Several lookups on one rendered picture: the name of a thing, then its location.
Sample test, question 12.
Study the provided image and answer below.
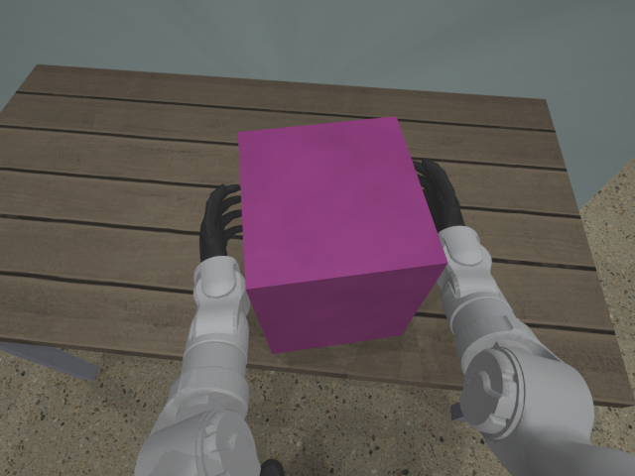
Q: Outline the left robot hand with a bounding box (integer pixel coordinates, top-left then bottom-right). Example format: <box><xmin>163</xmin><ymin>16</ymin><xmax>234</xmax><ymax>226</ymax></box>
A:
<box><xmin>199</xmin><ymin>184</ymin><xmax>243</xmax><ymax>262</ymax></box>

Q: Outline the right robot hand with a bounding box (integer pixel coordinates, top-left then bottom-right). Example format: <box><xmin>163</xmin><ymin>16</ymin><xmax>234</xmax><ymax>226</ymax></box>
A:
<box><xmin>413</xmin><ymin>158</ymin><xmax>465</xmax><ymax>233</ymax></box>

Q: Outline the right robot upper arm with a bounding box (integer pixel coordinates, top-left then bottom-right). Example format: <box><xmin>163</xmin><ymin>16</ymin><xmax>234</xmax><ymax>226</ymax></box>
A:
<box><xmin>459</xmin><ymin>346</ymin><xmax>635</xmax><ymax>476</ymax></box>

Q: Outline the carton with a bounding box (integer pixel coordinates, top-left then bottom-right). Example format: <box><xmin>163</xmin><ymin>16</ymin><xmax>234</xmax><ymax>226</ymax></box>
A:
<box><xmin>238</xmin><ymin>116</ymin><xmax>447</xmax><ymax>354</ymax></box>

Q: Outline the right robot forearm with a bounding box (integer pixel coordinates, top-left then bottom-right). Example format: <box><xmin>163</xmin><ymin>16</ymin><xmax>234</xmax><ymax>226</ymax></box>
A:
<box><xmin>437</xmin><ymin>226</ymin><xmax>594</xmax><ymax>427</ymax></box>

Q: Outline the left robot upper arm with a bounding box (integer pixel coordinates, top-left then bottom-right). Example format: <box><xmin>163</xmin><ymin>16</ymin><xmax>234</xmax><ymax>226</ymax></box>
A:
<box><xmin>135</xmin><ymin>408</ymin><xmax>261</xmax><ymax>476</ymax></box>

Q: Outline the left robot forearm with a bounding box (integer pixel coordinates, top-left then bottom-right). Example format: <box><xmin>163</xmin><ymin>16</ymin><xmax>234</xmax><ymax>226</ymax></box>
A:
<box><xmin>134</xmin><ymin>256</ymin><xmax>250</xmax><ymax>476</ymax></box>

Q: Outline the table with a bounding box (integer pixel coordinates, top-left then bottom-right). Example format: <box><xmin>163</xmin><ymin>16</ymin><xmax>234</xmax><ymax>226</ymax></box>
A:
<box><xmin>0</xmin><ymin>64</ymin><xmax>635</xmax><ymax>422</ymax></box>

